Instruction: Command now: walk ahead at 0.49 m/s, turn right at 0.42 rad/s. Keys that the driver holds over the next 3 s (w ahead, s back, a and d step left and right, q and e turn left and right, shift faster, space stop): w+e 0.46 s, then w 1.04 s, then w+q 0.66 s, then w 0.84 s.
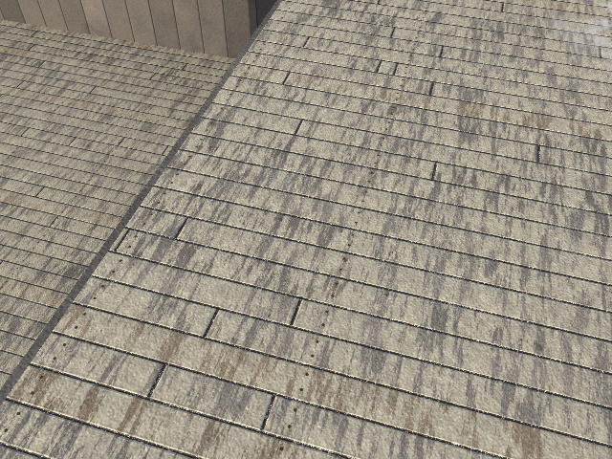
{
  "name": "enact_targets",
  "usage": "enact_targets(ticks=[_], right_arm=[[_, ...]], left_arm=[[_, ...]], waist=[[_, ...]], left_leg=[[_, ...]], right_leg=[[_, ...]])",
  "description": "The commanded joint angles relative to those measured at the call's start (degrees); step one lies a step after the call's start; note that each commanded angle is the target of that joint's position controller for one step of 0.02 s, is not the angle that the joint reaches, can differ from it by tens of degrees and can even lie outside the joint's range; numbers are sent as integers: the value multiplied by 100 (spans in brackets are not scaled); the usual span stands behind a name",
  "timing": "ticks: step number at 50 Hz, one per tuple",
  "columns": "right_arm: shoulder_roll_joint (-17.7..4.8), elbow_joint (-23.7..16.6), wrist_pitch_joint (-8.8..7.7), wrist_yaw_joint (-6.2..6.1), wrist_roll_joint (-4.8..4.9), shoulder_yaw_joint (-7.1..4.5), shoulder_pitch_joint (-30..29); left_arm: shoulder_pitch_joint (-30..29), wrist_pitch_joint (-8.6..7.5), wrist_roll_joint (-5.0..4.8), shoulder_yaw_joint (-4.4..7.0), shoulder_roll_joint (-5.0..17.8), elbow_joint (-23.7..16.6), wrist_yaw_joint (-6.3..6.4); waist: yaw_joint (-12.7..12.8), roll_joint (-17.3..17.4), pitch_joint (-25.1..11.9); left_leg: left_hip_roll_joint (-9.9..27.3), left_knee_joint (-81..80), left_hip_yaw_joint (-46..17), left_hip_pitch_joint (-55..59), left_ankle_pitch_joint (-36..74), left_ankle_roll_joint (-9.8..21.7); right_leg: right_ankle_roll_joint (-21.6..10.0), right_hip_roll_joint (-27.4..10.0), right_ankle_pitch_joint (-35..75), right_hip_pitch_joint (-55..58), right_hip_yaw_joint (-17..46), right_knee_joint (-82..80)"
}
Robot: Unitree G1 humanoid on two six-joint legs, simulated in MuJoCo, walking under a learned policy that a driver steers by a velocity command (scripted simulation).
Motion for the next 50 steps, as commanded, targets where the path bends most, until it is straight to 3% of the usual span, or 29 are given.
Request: enact_targets(ticks=[1, 2, 3, 5, 10, 11, 13, 14, 15, 16, 17, 18, 19, 20, 21, 22, 24, 27, 32, 37, 40, 42, 43, 44, 45, 46, 47, 48, 50], right_arm=[[-687, -321, -81, -134, -28, -96, -319], [-641, -308, -63, -161, -8, -76, -226], [-812, -313, -44, -189, -10, -101, -202], [-839, -278, -2, -240, 26, -99, -18], [-943, -191, 206, -279, 95, -137, 448], [-1046, -208, 248, -281, 125, -168, 405], [-1176, -332, 307, -303, 137, -206, 164], [-1263, -394, 343, -326, 137, -233, 66], [-1330, -468, 383, -341, 155, -250, -100], [-1306, -582, 362, -340, 167, -229, -159], [-541, -928, 181, -264, -2, -7, 180], [-553, -1053, -137, -127, 140, 52, 198], [-983, -1291, -280, -81, 392, -87, -669], [-928, -1394, -319, -95, 374, -72, -856], [-907, -1331, -264, -159, 224, -102, -926], [-929, -1358, -200, -173, 157, -149, -768], [-901, -1371, -31, -134, 121, -197, -492], [-667, -1497, 96, -164, 27, -151, -886], [-540, -1727, 68, -137, 102, -87, -1878], [-700, -1977, -31, -2, 148, -107, -2459], [-810, -1981, -94, 67, 144, -147, -2208], [-1060, -1688, -105, 26, 129, -291, -1152], [-1326, -1500, -102, -4, 71, -376, -139], [-1789, -1363, -57, -22, -12, -511, 650], [-1428, -1249, -34, 33, 114, -417, 769], [-1073, -1325, -10, 19, 199, -316, 332], [-926, -1439, 36, 6, 186, -256, -127], [-791, -1480, 60, 36, 136, -192, -453], [-745, -1480, 21, 64, 62, -156, -604]], left_arm=[[206, -26, 20, 81, 200, -225, -43], [36, -53, 33, 91, 210, -265, -77], [-127, -70, 32, 57, 110, -356, -116], [-589, -85, 50, 32, 102, -523, -193], [-1412, -89, 37, -48, -29, -1028, -409], [-1438, -85, 30, -53, -34, -1136, -450], [-1204, -74, 19, 29, 151, -1237, -509], [-777, -60, 6, 117, 311, -1192, -520], [6, -56, -14, 264, 578, -1035, -513], [997, -32, -5, 498, 1050, -796, -413], [1280, 12, 21, 692, 1862, -849, -277], [1332, -54, 117, 555, 1662, -927, -291], [1337, -96, 186, 436, 1125, -866, -290], [889, -144, 115, 372, 909, -898, -293], [432, -145, 63, 277, 642, -1025, -309], [191, -160, 99, 246, 584, -1122, -310], [47, -177, 100, 232, 572, -1202, -278], [342, -208, 83, 263, 774, -1123, -163], [760, -188, 74, 239, 818, -941, -92], [1062, -178, 61, 239, 876, -712, -87], [986, -105, 74, 269, 975, -669, -35], [751, -56, 106, 242, 962, -729, -41], [656, -54, 170, 148, 785, -842, -55], [1409, -144, 112, 18, 334, -854, -84], [1523, -241, 29, -10, 435, -794, -111], [1001, -274, -71, 92, 872, -868, -137], [531, -280, -36, 83, 901, -989, -136], [221, -261, 84, 101, 832, -1040, -113], [452, -185, 125, 117, 691, -1020, -99]], waist=[[263, 448, 360], [182, 361, 369], [154, 481, 362], [-33, 361, 483], [-331, 314, 725], [-278, 424, 711], [-4, 659, 427], [257, 828, 109], [724, 851, -329], [1201, 592, -854], [843, -1082, -1437], [748, -838, -2468], [973, -408, -1798], [701, -2, -1043], [450, 478, -752], [216, 242, -527], [-20, 265, -462], [72, 220, -220], [503, -174, 8], [709, -221, 289], [508, -314, 213], [-49, -263, -409], [-478, 20, -1188], [-380, 1424, -2018], [-380, 1951, -2157], [-373, 1306, -1179], [-251, 705, -616], [-99, 343, -147], [183, 654, -78]], left_leg=[[1747, -1035, -812, -360, 908, 711], [1647, -984, -606, -145, 1124, 605], [1748, -1006, -585, -49, 1066, 604], [1827, -1023, -419, 263, 1123, 568], [2047, -536, -47, 1355, 1732, 479], [2141, -367, -18, 1422, 2043, 457], [2106, 302, 246, 1387, 3994, 319], [2069, 975, 348, 1323, 5034, 252], [1934, 2055, 463, 1073, 5530, 134], [1675, 3590, 473, 12, 4489, -115], [614, 6193, 399, -2641, -27, -525], [108, 7063, -1250, -3603, -2307, -511], [431, 7026, -1550, -4134, -1882, -308], [706, 6414, -1499, -4163, -1352, -206], [937, 5919, -1420, -3763, -1072, -176], [1035, 5620, -1431, -3289, -920, -218], [1132, 5121, -1419, -2924, -732, -378], [1103, 4191, -1192, -3015, -98, -610], [826, 2145, -1065, -2771, 1542, -551], [728, 1478, -1133, -3111, 1339, -280], [615, 1248, -1051, -2766, 721, -49], [325, 1052, -771, -1177, 720, 201], [957, 1253, -1414, 412, 915, 550], [2262, 1014, -3783, 2667, 157, 1445], [2646, 185, -5340, 2962, -781, 1642], [2490, 96, -4695, 2222, -1379, 1322], [2270, -20, -3901, 1322, -1169, 1093], [1951, -248, -3322, 487, -659, 933], [1720, -495, -2806, -194, 300, 950]], right_leg=[[68, -125, 822, -267, 271, -558], [53, -50, 1041, -374, 199, -849], [67, -68, 1236, -334, 85, -1256], [81, -58, 1369, -413, -160, -1749], [-26, 44, 683, -745, -740, -2545], [-88, 71, 387, -600, -852, -2633], [-294, 426, -169, 255, -1253, -2759], [-417, 696, -417, 943, -1441, -2740], [-607, 971, -273, 2027, -1516, -3058], [-881, 898, 3, 3758, -968, -3445], [-1883, -795, 174, 5966, 2110, -3714], [-2463, -1525, -311, 6759, 4385, -4760], [-1985, -1187, -58, 6490, 3464, -4803], [-1681, -929, 508, 5576, 2468, -4768], [-1381, -633, 910, 4772, 1811, -4855], [-1385, -504, 1566, 4034, 1488, -4923], [-1394, -361, 1566, 3491, 1267, -5181], [-1324, -240, 2055, 3058, 739, -5360], [-929, -6, 1150, 3091, 370, -5404], [-899, -495, 842, 3949, 809, -5124], [-746, -667, 1586, 4358, 912, -4774], [-548, -271, 3212, 4162, 598, -3665], [-356, 61, 2652, 3364, 328, -2283], [131, 975, 160, 1148, -127, 4], [125, 1118, -2554, 115, 345, 812], [77, 724, -2225, -398, 380, 1207], [52, 395, -1660, -339, 119, 1005], [48, 196, -1281, -133, -46, 563], [112, -59, -929, 419, -83, 105]])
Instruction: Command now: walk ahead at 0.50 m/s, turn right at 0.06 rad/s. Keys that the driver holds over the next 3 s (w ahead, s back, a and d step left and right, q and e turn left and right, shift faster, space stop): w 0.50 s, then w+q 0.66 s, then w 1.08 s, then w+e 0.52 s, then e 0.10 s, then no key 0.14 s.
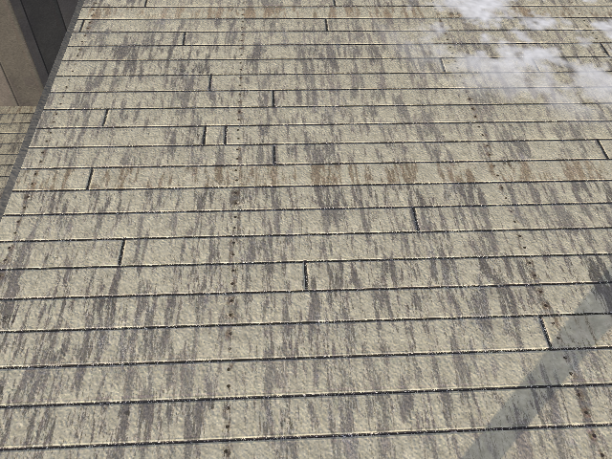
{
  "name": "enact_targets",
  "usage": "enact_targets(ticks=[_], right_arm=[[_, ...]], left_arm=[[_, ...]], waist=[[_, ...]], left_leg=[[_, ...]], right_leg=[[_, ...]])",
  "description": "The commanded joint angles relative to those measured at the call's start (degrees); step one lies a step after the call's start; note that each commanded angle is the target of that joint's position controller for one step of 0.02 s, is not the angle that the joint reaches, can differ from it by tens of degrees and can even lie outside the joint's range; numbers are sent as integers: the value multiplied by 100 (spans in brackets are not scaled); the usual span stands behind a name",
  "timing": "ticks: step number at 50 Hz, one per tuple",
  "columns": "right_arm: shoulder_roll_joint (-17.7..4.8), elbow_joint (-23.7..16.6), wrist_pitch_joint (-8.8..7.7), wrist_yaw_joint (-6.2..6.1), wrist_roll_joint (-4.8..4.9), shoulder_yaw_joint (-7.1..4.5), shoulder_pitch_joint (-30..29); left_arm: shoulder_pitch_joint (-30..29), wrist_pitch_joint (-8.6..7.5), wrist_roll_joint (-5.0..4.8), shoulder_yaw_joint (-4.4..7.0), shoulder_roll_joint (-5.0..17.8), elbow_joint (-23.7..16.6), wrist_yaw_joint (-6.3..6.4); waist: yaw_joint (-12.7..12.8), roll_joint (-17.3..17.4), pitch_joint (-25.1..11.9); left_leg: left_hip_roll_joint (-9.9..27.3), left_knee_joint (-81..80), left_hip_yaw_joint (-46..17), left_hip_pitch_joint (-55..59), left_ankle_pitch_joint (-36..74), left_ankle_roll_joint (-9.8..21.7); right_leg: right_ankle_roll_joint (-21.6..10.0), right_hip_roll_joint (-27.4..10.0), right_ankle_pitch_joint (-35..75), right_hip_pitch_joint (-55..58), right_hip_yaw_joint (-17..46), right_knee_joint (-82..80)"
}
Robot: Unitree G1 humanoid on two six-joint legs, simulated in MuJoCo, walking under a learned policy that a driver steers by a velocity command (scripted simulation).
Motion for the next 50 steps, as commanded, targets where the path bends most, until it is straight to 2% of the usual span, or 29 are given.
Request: enact_targets(ticks=[1, 3, 4, 5, 6, 10, 15, 18, 19, 20, 21, 22, 23, 24, 25, 26, 27, 29, 31, 33, 36, 38, 43, 44, 46, 47, 48, 49, 50], right_arm=[[-556, -213, -72, 21, -23, -90, 115], [-748, -130, -95, -15, -12, -136, 207], [-700, -75, -95, -34, 20, -124, 345], [-824, -24, -63, -62, 19, -152, 420], [-822, 6, -34, -88, 38, -155, 497], [-882, 167, 38, -137, 99, -137, 900], [-927, 394, 184, -164, 113, -136, 1310], [-1062, 417, 260, -210, 124, -180, 1178], [-1119, 395, 280, -219, 132, -192, 1038], [-1013, 341, 288, -223, 105, -147, 956], [-772, 153, 254, -233, -27, -38, 913], [-71, 156, 122, -166, 28, 163, 1726], [-736, 223, 20, -132, 150, 15, 1354], [-959, 14, -36, -108, 246, -56, 769], [-890, -34, -51, -127, 141, -49, 412], [-765, -48, 2, -144, 98, -72, 393], [-702, -12, 80, -143, 140, -78, 607], [-528, 88, 256, -156, 180, -69, 785], [-473, -15, 326, -190, 154, -81, 524], [-441, -109, 334, -195, 132, -92, 280], [-421, -217, 285, -127, 114, -102, -139], [-314, -362, 269, -68, 100, -59, -524], [-285, -832, 286, 94, 118, -29, -1214], [-307, -918, 291, 130, 119, -39, -1252], [-448, -995, 308, 175, 119, -117, -1018], [-586, -939, 326, 174, 117, -203, -586], [-840, -730, 330, 144, 132, -362, 276], [-1329, -514, 366, 32, 130, -572, 1262], [-1954, -636, 365, -38, 182, -682, 1134]], left_arm=[[76, -34, 40, 144, 433, -432, 30], [-97, 5, 53, 118, 351, -513, 68], [-315, 5, 101, 126, 385, -564, 83], [-470, -10, 89, 107, 307, -634, 80], [-654, -24, 89, 102, 300, -657, 78], [-1416, -78, 41, 37, 126, -849, -15], [-2186, -157, -29, 20, 173, -1175, -193], [-1926, -210, -17, 82, 363, -1187, -259], [-1418, -216, 4, 158, 499, -1056, -240], [-505, -211, 28, 299, 793, -781, -191], [641, -186, 114, 417, 1254, -586, -114], [780, -157, 97, 454, 1506, -468, -155], [791, -135, 43, 315, 922, -502, -141], [348, -129, 27, 240, 761, -548, -118], [29, -125, 55, 190, 693, -593, -141], [-324, -117, 102, 156, 554, -615, -166], [-465, -159, 138, 161, 543, -611, -166], [-525, -259, 108, 150, 426, -505, -187], [-484, -293, 144, 204, 586, -372, -139], [-347, -285, 189, 239, 689, -247, -75], [-327, -257, 156, 234, 703, -146, -19], [-193, -237, 130, 243, 767, -52, 13], [146, -61, 33, 302, 901, 213, 52], [129, -16, 9, 319, 943, 233, 63], [-39, 63, -10, 361, 1095, 189, 110], [-115, 109, -16, 384, 1180, 163, 143], [-220, 157, -25, 369, 1175, 127, 175], [-168, 125, 39, 304, 1054, 20, 201], [224, -62, 182, 40, 240, -314, 120]], waist=[[82, 663, -217], [89, 647, -97], [9, 528, -30], [3, 596, -57], [-71, 524, -63], [-363, 504, 53], [-569, 567, 325], [-270, 718, 121], [53, 777, -197], [474, 660, -805], [858, -15, -1728], [418, -1543, -2391], [667, -921, -2126], [600, -614, -1254], [462, -56, -738], [187, 70, -478], [4, -255, -486], [-101, -259, -306], [-110, -154, -77], [-42, -115, 37], [98, -77, 107], [269, -53, 206], [496, -62, 444], [459, -110, 435], [230, -294, 166], [-34, -402, -135], [-518, -284, -583], [-927, 222, -1145], [-375, 1875, -1667]], left_leg=[[1566, -1612, -1881, 870, 500, 1051], [1562, -1787, -1567, 747, 982, 1148], [1451, -1767, -1301, 845, 1567, 1084], [1473, -1778, -1229, 972, 1630, 1055], [1378, -1792, -1083, 1035, 1651, 975], [1273, -1781, -768, 1278, 1472, 778], [1643, -1439, -956, 2101, 1518, 762], [1747, -895, -949, 2394, 2653, 613], [1626, -339, -815, 2291, 3566, 522], [1322, 686, -575, 1870, 3877, 364], [949, 2537, -310, 555, 2167, 149], [-29, 4325, -426, -1728, -2057, -141], [260, 4910, -1033, -2358, -2302, -70], [529, 4916, -876, -2630, -1773, -24], [787, 4586, -735, -2286, -1340, -39], [916, 4330, -670, -2190, -983, -81], [1076, 4206, -747, -1806, -791, -134], [1116, 4017, -780, -1568, -646, -239], [1105, 3675, -867, -1889, -228, -319], [1083, 3241, -1030, -2171, 336, -386], [964, 2277, -820, -2129, 1262, -357], [921, 1743, -602, -2063, 1591, -310], [839, 1091, -281, -2442, 976, -93], [791, 1029, -182, -2404, 691, -19], [478, 984, 181, -1769, 99, 184], [242, 971, 361, -1110, -117, 312], [-44, 622, 457, 72, 152, 503], [422, 463, -511, 1895, 341, 836], [2012, -183, -3927, 3917, -242, 2020]], right_leg=[[76, -627, 477, -1057, 147, -209], [192, -701, 794, -1239, 72, -625], [235, -708, 1023, -1391, 24, -864], [269, -704, 1364, -1503, -2, -1259], [280, -694, 1696, -1504, -37, -1604], [256, -493, 2591, -1257, -213, -2912], [122, -309, 2188, -1460, -286, -3623], [-112, -97, 1570, -799, -406, -3914], [-244, 80, 1620, 36, -562, -4073], [-453, 52, 1864, 1412, -530, -4078], [-892, -1116, 2230, 3304, 766, -3838], [-1754, -2274, 1177, 5071, 3349, -4377], [-1541, -2137, 481, 4843, 3558, -4736], [-1300, -1935, 727, 4042, 2696, -4891], [-1090, -1651, 1959, 3084, 1970, -4954], [-1062, -1473, 1971, 2562, 1577, -5231], [-1126, -1453, 1924, 2114, 1403, -5463], [-1139, -1325, 1964, 1646, 884, -5804], [-1101, -1325, 2090, 1518, 486, -6001], [-1089, -1382, 2253, 1608, 181, -6091], [-814, -1152, 2401, 1810, -474, -6095], [-726, -1181, 2420, 1962, -716, -6105], [-611, -1535, 2768, 3002, -968, -5720], [-554, -1598, 3102, 3154, -1016, -5542], [-401, -1593, 4857, 3262, -1225, -4877], [-314, -1544, 5775, 3199, -1327, -4209], [-148, -1318, 6063, 2866, -1518, -3080], [111, -1078, 4649, 1521, -1538, -1411], [541, 243, -377, -1220, -1258, 996]])
Over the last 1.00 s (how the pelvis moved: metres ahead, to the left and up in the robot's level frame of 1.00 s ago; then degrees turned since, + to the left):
0.56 -0.11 -0.01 -21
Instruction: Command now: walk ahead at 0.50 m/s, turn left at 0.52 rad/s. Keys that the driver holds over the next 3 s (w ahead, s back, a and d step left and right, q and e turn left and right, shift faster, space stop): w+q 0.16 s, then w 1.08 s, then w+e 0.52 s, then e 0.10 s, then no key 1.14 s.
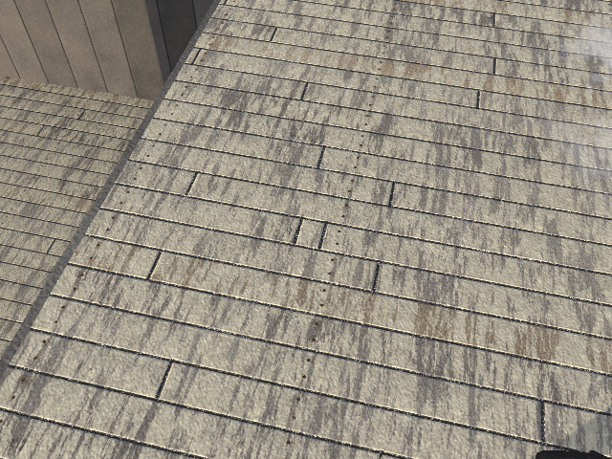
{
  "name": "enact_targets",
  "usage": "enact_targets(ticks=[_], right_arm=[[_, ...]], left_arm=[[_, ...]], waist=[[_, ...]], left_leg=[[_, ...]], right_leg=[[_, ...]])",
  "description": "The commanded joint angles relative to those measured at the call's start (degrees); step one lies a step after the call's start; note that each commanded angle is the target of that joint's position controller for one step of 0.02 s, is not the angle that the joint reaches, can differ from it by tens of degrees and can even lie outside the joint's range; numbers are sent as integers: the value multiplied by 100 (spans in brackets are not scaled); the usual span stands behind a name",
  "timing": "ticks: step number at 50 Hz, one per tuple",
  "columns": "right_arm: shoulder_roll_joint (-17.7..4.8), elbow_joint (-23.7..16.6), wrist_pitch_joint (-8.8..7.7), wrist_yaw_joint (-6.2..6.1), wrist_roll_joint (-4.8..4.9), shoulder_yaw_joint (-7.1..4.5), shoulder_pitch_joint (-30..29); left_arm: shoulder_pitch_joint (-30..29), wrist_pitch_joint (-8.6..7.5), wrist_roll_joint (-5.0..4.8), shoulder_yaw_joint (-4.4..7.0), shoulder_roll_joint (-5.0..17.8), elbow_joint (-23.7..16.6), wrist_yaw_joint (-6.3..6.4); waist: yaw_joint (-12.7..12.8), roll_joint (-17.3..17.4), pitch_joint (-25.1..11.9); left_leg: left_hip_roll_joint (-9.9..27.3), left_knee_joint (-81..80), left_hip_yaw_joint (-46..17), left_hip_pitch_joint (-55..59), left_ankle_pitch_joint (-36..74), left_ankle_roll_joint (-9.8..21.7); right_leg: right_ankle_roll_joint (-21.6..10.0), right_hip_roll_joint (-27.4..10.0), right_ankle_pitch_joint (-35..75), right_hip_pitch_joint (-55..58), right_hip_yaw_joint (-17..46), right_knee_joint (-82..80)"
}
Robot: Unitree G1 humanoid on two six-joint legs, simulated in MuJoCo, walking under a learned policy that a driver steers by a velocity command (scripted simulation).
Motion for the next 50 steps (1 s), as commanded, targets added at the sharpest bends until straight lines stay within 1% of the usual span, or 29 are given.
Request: enact_targets(ticks=[1, 2, 3, 4, 5, 7, 9, 14, 19, 22, 23, 24, 25, 26, 27, 28, 29, 30, 31, 32, 33, 34, 36, 37, 41, 45, 48, 49, 50], right_arm=[[-1543, -93, -35, -123, -28, -466, 2030], [-1172, -50, -72, -125, -86, -377, 1943], [-1028, -72, -111, -115, -52, -334, 1599], [-765, -142, -108, -120, -36, -256, 1208], [-773, -258, -109, -139, -94, -236, 988], [-784, -342, -123, -169, -79, -249, 883], [-898, -325, -134, -244, -52, -278, 951], [-886, -116, -123, -329, -41, -247, 1373], [-955, 111, -104, -317, -25, -246, 1729], [-1010, 172, -41, -342, -35, -267, 1701], [-995, 153, -20, -347, -32, -255, 1585], [-860, 82, -16, -348, -70, -189, 1487], [-593, -46, -33, -352, -164, -79, 1622], [-234, -55, -126, -347, -33, 26, 2303], [-718, 30, -168, -328, 11, -53, 2043], [-928, -82, -183, -309, 47, -116, 1473], [-877, -153, -195, -305, -4, -96, 1137], [-803, -203, -203, -295, -79, -111, 980], [-741, -189, -201, -285, -123, -119, 976], [-607, -182, -176, -277, -78, -108, 1194], [-552, -117, -134, -297, -87, -103, 1225], [-479, -182, -116, -299, -73, -80, 1165], [-452, -290, -109, -307, -127, -51, 776], [-365, -321, -122, -306, -119, -25, 611], [-263, -460, -187, -228, -92, 23, -83], [-272, -677, -231, -102, -29, 26, -677], [-386, -735, -277, -39, -16, -18, -641], [-500, -665, -291, -46, -29, -72, -337], [-688, -459, -295, -76, -57, -183, 347]], left_arm=[[-18, -500, -20, -30, 545, -781, -126], [-585, -604, -227, 27, 760, -951, -188], [-731, -642, -161, -7, 665, -1005, -168], [-895, -600, 23, 33, 672, -961, -97], [-747, -536, 55, 70, 713, -1001, -89], [-553, -400, 96, 88, 663, -1006, -104], [-713, -314, 108, 47, 500, -1049, -92], [-1618, -323, 63, -74, 256, -1224, -162], [-2191, -423, -2, -35, 450, -1462, -279], [-1901, -478, 0, 22, 572, -1447, -314], [-1466, -492, 14, 80, 650, -1331, -298], [-769, -506, 67, 172, 825, -1150, -268], [157, -514, 124, 256, 1224, -1053, -247], [679, -439, 97, 362, 1494, -805, -303], [680, -425, -59, 212, 945, -806, -328], [284, -391, -74, 138, 718, -872, -302], [-61, -345, -10, 91, 659, -956, -290], [-258, -327, 39, 51, 573, -972, -293], [-269, -356, 90, 11, 489, -965, -310], [-353, -354, 82, 16, 532, -940, -304], [-353, -368, 51, 3, 465, -920, -305], [-331, -381, 39, 40, 640, -873, -281], [-213, -369, -12, 60, 691, -792, -243], [-164, -340, -1, 84, 788, -748, -217], [196, -277, -74, 78, 828, -558, -181], [536, -174, -99, 88, 879, -351, -177], [509, -79, -133, 131, 984, -268, -135], [409, -54, -138, 145, 1044, -273, -118], [309, -29, -140, 131, 1022, -284, -106]], waist=[[-865, 1002, -2572], [-958, 676, -1874], [-692, 135, -1202], [-493, -158, -902], [-257, 169, -750], [-81, 194, -652], [-82, 133, -501], [-510, 399, -330], [-729, 467, -53], [-524, 610, -81], [-262, 620, -276], [73, 464, -807], [331, -160, -1621], [140, -1938, -2164], [304, -1306, -1734], [310, -789, -987], [193, -344, -598], [70, -222, -304], [-21, -350, -235], [-197, -606, -385], [-192, -479, -394], [-231, -656, -337], [-126, -416, -170], [-99, -403, -188], [179, -351, -72], [349, -409, 102], [167, -522, 69], [-46, -563, -107], [-428, -487, -537]], left_leg=[[2089, -1809, -5130, 5531, -841, 1990], [1826, -1739, -4120, 5128, -497, 1633], [1532, -1710, -3265, 4181, 215, 1372], [1259, -1826, -2706, 3460, 580, 1107], [1224, -1943, -2597, 2845, 1094, 1200], [1083, -2145, -2361, 2292, 1441, 1250], [954, -2265, -2001, 1925, 1549, 1187], [683, -2312, -1482, 1784, 913, 770], [1092, -2012, -1929, 2487, 518, 705], [1250, -1623, -2109, 2920, 1232, 564], [1092, -1206, -1997, 2893, 1997, 465], [783, -393, -1720, 2642, 2567, 336], [343, 1341, -1346, 1616, 1357, 87], [-494, 3143, -931, -446, -2137, -327], [-228, 3716, -1371, -1218, -2622, -320], [61, 3791, -1220, -1519, -2080, -294], [303, 3594, -972, -1359, -1606, -309], [469, 3263, -893, -1227, -1301, -337], [600, 3024, -865, -840, -1169, -336], [636, 2840, -811, -709, -1072, -399], [674, 2754, -752, -635, -983, -415], [696, 2532, -703, -693, -870, -486], [749, 1905, -636, -919, -463, -600], [748, 1527, -598, -889, -130, -614], [565, 240, -434, -599, 934, -601], [423, -327, -384, -581, 942, -484], [316, -626, -343, -306, 327, -260], [189, -751, -236, 183, 194, -155], [35, -952, -79, 1192, 356, 7]], right_leg=[[-96, 656, -750, -4308, 1676, 4471], [-236, 368, -390, -4657, 1721, 4418], [-293, 99, 73, -4528, 1661, 3770], [-307, -111, 346, -4168, 1577, 3202], [-249, -176, 486, -3766, 1603, 2996], [-95, -196, 589, -3432, 1570, 2548], [59, -141, 954, -3435, 1420, 1917], [95, 75, 2843, -3058, 1309, -37], [-161, 208, 2732, -3186, 1356, -806], [-409, 322, 2086, -2857, 1240, -1076], [-541, 455, 2121, -2222, 1091, -1296], [-745, 336, 2367, -1179, 1198, -1203], [-1225, -717, 2652, 478, 2341, -1034], [-2035, -1698, 1303, 2104, 4827, -1686], [-1871, -1650, 122, 1988, 5240, -2060], [-1633, -1500, 102, 1318, 4459, -2141], [-1529, -1280, 622, 592, 3876, -2267], [-1539, -1104, 1098, 30, 3530, -2449], [-1436, -897, 2107, -368, 3115, -2489], [-1518, -860, 2086, -417, 2998, -2599], [-1505, -724, 2129, -545, 2785, -2747], [-1615, -825, 2350, -678, 2701, -2837], [-1618, -756, 2833, -632, 2348, -2959], [-1557, -713, 2756, -621, 2222, -2996], [-1340, -517, 2927, -483, 1719, -2980], [-1321, -790, 2862, -29, 1812, -2775], [-1194, -1014, 3449, 390, 1901, -2397], [-1120, -959, 4207, 424, 1809, -2032], [-995, -733, 4972, 280, 1578, -1243]])
Over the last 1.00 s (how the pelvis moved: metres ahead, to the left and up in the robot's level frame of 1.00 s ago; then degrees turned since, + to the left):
0.53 0.02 -0.02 14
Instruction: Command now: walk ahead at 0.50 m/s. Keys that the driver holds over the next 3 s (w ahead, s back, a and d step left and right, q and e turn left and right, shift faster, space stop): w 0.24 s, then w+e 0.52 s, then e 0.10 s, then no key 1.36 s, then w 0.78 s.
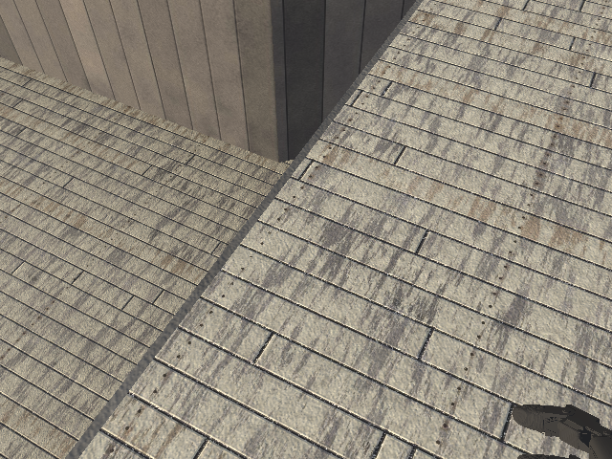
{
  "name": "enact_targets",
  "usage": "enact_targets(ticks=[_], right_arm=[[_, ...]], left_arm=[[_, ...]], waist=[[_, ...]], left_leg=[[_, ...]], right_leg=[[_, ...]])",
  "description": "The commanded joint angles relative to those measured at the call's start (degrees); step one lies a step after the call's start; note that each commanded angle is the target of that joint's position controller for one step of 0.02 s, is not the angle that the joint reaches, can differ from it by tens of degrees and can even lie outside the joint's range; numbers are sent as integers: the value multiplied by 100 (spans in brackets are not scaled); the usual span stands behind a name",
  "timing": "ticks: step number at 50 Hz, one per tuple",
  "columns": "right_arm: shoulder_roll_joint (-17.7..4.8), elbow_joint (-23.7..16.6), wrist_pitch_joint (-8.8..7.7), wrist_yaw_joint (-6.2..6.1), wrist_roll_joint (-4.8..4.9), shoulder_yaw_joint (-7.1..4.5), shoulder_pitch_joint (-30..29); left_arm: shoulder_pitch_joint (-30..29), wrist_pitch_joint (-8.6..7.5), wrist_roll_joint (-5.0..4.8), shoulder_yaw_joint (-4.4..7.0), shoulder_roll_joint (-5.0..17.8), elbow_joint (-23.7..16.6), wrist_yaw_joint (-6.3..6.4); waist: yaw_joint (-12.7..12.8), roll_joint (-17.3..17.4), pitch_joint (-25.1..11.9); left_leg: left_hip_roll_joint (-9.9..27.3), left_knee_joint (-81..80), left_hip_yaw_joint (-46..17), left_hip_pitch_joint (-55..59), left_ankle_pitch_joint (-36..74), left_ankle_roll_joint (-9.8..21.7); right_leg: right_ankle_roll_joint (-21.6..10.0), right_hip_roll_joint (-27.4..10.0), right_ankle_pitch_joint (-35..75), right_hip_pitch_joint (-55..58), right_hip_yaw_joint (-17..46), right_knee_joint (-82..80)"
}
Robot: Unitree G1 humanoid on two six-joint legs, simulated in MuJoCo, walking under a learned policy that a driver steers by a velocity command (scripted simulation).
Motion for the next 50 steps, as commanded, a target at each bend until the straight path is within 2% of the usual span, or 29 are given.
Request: enact_targets(ticks=[1, 2, 3, 4, 5, 6, 7, 9, 11, 13, 17, 23, 25, 27, 28, 29, 30, 31, 32, 33, 34, 35, 38, 39, 40, 42, 46, 48, 50], right_arm=[[-1135, 67, -92, -76, -63, -456, 1586], [-1730, 130, -55, -133, -192, -582, 2276], [-1497, 224, -19, -108, -65, -525, 2469], [-1116, 221, -4, -109, -15, -398, 2130], [-948, 178, 9, -116, -24, -337, 1744], [-832, 165, 14, -83, -51, -294, 1380], [-676, 151, -14, -52, -100, -245, 1148], [-705, 224, -102, -20, -87, -271, 1029], [-751, 343, -157, -49, -109, -292, 1105], [-874, 448, -154, -99, -120, -341, 1191], [-933, 624, -129, -167, -118, -363, 1432], [-1051, 937, -20, -226, -16, -444, 1816], [-1084, 985, 65, -271, 20, -468, 1809], [-1263, 928, 154, -337, 41, -522, 1617], [-1304, 894, 210, -373, 49, -529, 1504], [-1221, 848, 225, -424, 33, -475, 1478], [-813, 588, 127, -404, -129, -305, 1800], [-483, 505, -70, -312, -200, -146, 1827], [-895, 443, -240, -200, 30, -261, 1365], [-922, 345, -325, -168, 120, -241, 1013], [-873, 332, -345, -201, 7, -246, 814], [-935, 327, -311, -241, -94, -299, 837], [-743, 334, -146, -259, -160, -296, 1030], [-703, 256, -108, -279, -154, -278, 933], [-710, 183, -87, -294, -198, -261, 767], [-555, 98, -97, -285, -240, -207, 379], [-554, 4, -102, -188, -118, -185, -52], [-704, -14, -114, -145, -148, -238, -44], [-828, 57, -171, -131, -202, -296, 284]], left_arm=[[-266, -1, 38, 145, 816, -338, 71], [173, -95, 131, -25, 295, -523, 61], [313, -218, 71, -70, 280, -460, 15], [-75, -278, -78, 87, 804, -508, -23], [-541, -301, -113, 97, 825, -627, -38], [-766, -278, -28, 104, 725, -670, -22], [-753, -217, 51, 143, 682, -654, -1], [-458, -96, 59, 128, 433, -576, 23], [-607, -13, 81, 145, 396, -587, 77], [-988, -5, 86, 113, 331, -706, 67], [-1571, -35, 22, 69, 192, -766, -23], [-2394, -25, -11, 31, 147, -1180, -169], [-2460, -27, 14, 47, 195, -1320, -240], [-2115, -13, 30, 140, 351, -1348, -272], [-1521, -2, 36, 254, 525, -1230, -262], [-579, 15, 20, 439, 876, -1008, -198], [183, 37, 60, 613, 1527, -942, -101], [200, -9, -29, 551, 1496, -962, -130], [185, -18, 27, 409, 1047, -965, -133], [-138, -48, 44, 355, 854, -1005, -121], [-526, -47, 55, 302, 721, -1072, -120], [-804, -62, 98, 258, 602, -1163, -105], [-988, -63, 111, 255, 577, -1296, -40], [-961, -73, 122, 299, 765, -1300, -4], [-958, -76, 134, 338, 887, -1289, 32], [-868, -4, 92, 379, 933, -1232, 98], [-446, 144, 24, 355, 837, -1058, 191], [-430, 179, 48, 329, 747, -1025, 224], [-624, 186, 86, 307, 670, -1065, 244]], waist=[[-1185, -392, -1112], [-1162, 761, -2039], [-1179, 1487, -2552], [-1183, 936, -1630], [-1066, 591, -947], [-871, 219, -500], [-676, 215, -259], [-420, 450, -255], [-397, 212, -152], [-459, 209, 12], [-737, 154, 110], [-1040, 87, 414], [-993, 138, 379], [-734, 346, 34], [-383, 357, -350], [53, 192, -858], [126, -868, -1616], [-68, -1455, -2279], [162, -978, -1936], [54, -643, -1207], [-167, -108, -647], [-385, -232, -419], [-639, -249, -288], [-664, -439, -140], [-651, -441, -33], [-534, -419, -89], [-249, -691, -396], [-287, -728, -435], [-505, -764, -497]], left_leg=[[181, -33, -165, 2676, 133, 515], [1665, 5, -2378, 4982, 10, 1262], [2183, -820, -4227, 5497, -977, 1771], [1928, -977, -3589, 4816, -1598, 1459], [1665, -1137, -2806, 3941, -1524, 1241], [1425, -1365, -2317, 3112, -1120, 1126], [1233, -1584, -1958, 2540, -733, 1039], [1138, -1820, -1558, 2038, 59, 1115], [1030, -2000, -1181, 1908, 362, 1125], [1113, -2053, -910, 2053, 916, 1167], [932, -2124, -162, 2268, 882, 833], [1319, -1954, 227, 3355, 989, 714], [1406, -1655, 316, 3711, 1601, 600], [1348, -896, 540, 3808, 3478, 453], [1205, -41, 737, 3672, 4266, 326], [952, 1205, 902, 2942, 3972, 111], [382, 3413, 946, 640, 1407, -255], [-608, 4760, -20, -919, -3037, -420], [-201, 5069, -679, -1557, -2843, -277], [58, 4809, -578, -1697, -2360, -163], [283, 4234, -494, -1459, -1970, -141], [426, 3807, -499, -1074, -1747, -197], [467, 3250, -423, -583, -1442, -402], [407, 2917, -349, -597, -1296, -523], [339, 2491, -293, -516, -1023, -634], [40, 1520, -150, -14, -180, -676], [-284, 422, -212, 433, 867, -632], [-246, 134, -380, 460, 725, -497], [-195, -192, -397, 757, 644, -272]], right_leg=[[-607, -1045, 4330, -856, 258, 2164], [-212, -265, 1957, -2992, -77, 4361], [-132, 165, -1092, -4180, 548, 5446], [-199, -231, -861, -4722, 736, 5884], [-239, -504, -308, -4756, 549, 5728], [-204, -691, 123, -4542, 440, 5376], [-180, -846, 421, -4229, 463, 5076], [-68, -915, 639, -3766, 420, 4810], [9, -928, 1025, -3873, 400, 4533], [107, -989, 1510, -4205, 434, 3926], [-13, -824, 2691, -4076, 339, 2741], [-257, -632, 2397, -4424, 206, 1897], [-392, -533, 1864, -4374, 22, 1766], [-590, -184, 1305, -3622, -376, 1732], [-735, 66, 1347, -2744, -557, 1557], [-947, 144, 1709, -1236, -355, 1327], [-1770, -1249, 1750, 1150, 1954, 1334], [-2504, -2135, 1030, 2148, 4587, 327], [-2174, -1948, 531, 1991, 4098, 150], [-1916, -1735, 577, 1193, 3351, 88], [-1700, -1491, 954, 252, 2750, -72], [-1674, -1358, 1549, -426, 2430, -194], [-1700, -1061, 2071, -1269, 1971, -503], [-1761, -1087, 2878, -1515, 1818, -478], [-1704, -990, 3710, -1732, 1546, -385], [-1345, -556, 4242, -2053, 1017, -73], [-1027, -587, 3601, -1665, 1244, 297], [-955, -768, 3362, -1267, 1571, 648], [-831, -811, 3460, -1010, 1770, 1190]])
Over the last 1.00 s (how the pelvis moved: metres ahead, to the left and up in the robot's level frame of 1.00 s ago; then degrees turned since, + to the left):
0.53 0.05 0.02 11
